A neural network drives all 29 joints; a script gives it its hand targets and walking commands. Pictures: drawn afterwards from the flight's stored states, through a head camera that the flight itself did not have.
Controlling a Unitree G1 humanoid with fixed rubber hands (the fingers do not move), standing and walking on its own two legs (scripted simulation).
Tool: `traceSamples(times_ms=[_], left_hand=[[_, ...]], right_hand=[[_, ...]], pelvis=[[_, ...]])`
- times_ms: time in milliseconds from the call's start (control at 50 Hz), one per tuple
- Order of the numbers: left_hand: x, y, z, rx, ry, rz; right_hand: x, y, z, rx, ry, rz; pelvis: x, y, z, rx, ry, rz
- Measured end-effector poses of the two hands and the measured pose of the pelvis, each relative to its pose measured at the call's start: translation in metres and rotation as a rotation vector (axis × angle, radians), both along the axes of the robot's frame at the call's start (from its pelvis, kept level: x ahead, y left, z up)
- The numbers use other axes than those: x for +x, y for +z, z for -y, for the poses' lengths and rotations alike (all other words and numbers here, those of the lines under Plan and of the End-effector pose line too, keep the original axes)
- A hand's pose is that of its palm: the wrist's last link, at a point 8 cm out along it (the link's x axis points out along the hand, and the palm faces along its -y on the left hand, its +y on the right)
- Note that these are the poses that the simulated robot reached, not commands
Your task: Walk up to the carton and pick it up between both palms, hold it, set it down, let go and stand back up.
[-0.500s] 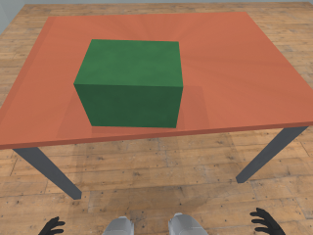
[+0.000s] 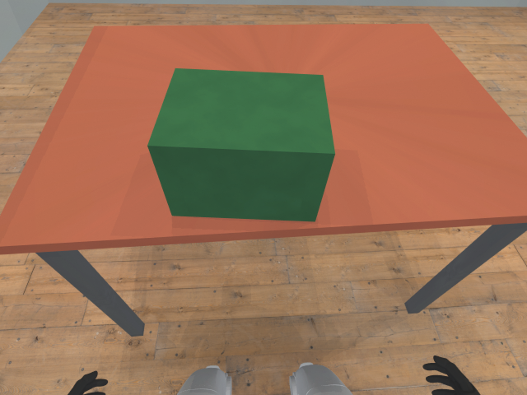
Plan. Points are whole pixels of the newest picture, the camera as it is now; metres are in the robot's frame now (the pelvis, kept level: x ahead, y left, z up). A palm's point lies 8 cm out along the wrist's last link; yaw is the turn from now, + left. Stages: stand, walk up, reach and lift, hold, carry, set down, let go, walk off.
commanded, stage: walk up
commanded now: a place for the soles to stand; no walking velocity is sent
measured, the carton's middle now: (246, 146) +0.51 +0.03 +0.07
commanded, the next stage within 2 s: reach and lift in 0.82 s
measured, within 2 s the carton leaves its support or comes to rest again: neither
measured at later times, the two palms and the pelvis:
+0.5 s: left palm out of the picture +0.11 +0.30 -0.10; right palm (462, 394) +0.13 -0.29 -0.07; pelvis +0.00 +0.01 +0.00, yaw +0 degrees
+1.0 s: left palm out of the picture +0.13 +0.29 -0.09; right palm out of the picture +0.13 -0.29 -0.09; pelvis +0.01 +0.00 +0.00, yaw +0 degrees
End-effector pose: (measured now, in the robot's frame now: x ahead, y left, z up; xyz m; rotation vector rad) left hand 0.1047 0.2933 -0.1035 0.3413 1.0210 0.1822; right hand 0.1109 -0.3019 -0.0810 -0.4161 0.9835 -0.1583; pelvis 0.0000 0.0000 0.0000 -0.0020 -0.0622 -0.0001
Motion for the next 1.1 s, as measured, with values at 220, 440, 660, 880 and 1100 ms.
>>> traceSamples(times_ms=[220,440,660,880,1100], left_hand=[[0.005,-0.001,-0.009,-0.008,0.001,0.009],[0.006,0.003,-0.008,-0.003,-0.004,0.042],[0.005,0.006,-0.004,0.003,-0.006,0.049],[0.004,0.002,-0.009,0.021,0.041,-0.059],[0.055,0.036,0.012,0.048,0.019,0.014]], right_hand=[[0.019,0.006,-0.011,-0.005,0.014,0.034],[0.024,0.008,-0.011,0.003,0.014,0.069],[0.014,0.008,-0.005,0.010,0.003,0.065],[0.006,-0.003,-0.006,0.010,0.041,0.045],[0.032,-0.002,-0.012,0.090,0.087,0.181]], pelvis=[[0.006,0.001,-0.010,-0.011,0.004,-0.005],[0.004,0.001,-0.009,-0.010,0.003,-0.001],[0.003,0.001,-0.003,-0.009,-0.004,-0.002],[0.006,0.001,-0.004,-0.007,0.000,-0.009],[0.006,0.007,0.011,0.012,-0.002,-0.014]])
